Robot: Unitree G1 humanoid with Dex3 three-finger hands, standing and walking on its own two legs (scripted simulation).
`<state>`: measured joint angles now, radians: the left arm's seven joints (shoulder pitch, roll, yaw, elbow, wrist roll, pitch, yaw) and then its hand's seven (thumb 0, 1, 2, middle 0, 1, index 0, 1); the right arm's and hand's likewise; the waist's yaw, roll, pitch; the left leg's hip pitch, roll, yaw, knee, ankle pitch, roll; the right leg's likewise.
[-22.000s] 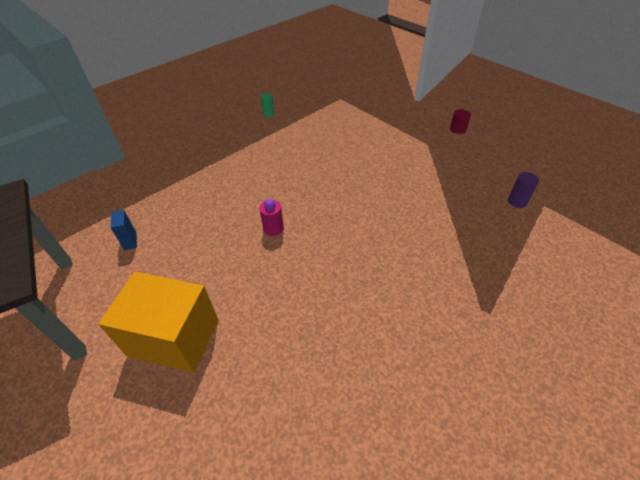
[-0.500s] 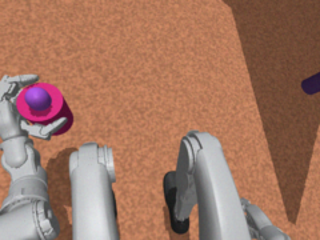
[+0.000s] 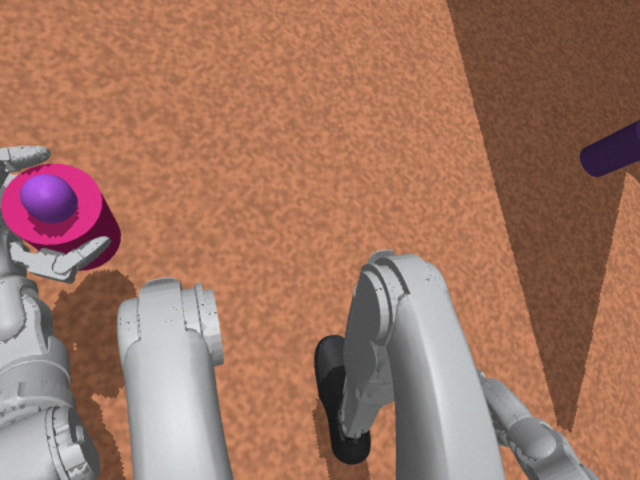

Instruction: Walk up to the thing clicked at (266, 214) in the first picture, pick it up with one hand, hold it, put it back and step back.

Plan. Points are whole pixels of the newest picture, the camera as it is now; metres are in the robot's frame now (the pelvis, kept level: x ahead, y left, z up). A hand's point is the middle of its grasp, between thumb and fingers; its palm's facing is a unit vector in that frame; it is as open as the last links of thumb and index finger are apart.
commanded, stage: lower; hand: left
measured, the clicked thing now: (65, 217) +0.41 +0.27 -0.11
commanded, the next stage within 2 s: loosen in 1.32 s
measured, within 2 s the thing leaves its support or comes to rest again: rests again in 1.16 s
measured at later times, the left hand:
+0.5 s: hand (65, 223) +0.42 +0.28 -0.16, palm faces +0.31 -0.95 -0.01, open 11.8 cm
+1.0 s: hand (74, 228) +0.42 +0.28 -0.19, palm faces +0.34 -0.94 -0.01, open 11.8 cm
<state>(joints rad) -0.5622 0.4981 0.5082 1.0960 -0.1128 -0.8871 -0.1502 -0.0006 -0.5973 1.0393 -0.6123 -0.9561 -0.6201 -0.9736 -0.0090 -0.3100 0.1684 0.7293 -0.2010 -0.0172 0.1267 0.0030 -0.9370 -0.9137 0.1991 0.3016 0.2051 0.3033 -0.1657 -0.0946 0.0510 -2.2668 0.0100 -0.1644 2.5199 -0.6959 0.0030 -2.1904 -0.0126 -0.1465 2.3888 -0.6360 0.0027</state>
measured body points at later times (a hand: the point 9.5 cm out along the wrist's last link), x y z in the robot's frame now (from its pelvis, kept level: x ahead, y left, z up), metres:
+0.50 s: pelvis -0.01 +0.01 -0.02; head +0.22 +0.15 +0.34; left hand +0.39 +0.33 -0.15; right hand +0.13 -0.27 -0.08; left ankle +0.08 +0.12 -0.27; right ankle +0.12 -0.12 -0.27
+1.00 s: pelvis -0.02 +0.01 -0.03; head +0.22 +0.17 +0.32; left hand +0.39 +0.33 -0.18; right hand +0.13 -0.25 -0.06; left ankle +0.08 +0.12 -0.27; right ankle +0.12 -0.12 -0.27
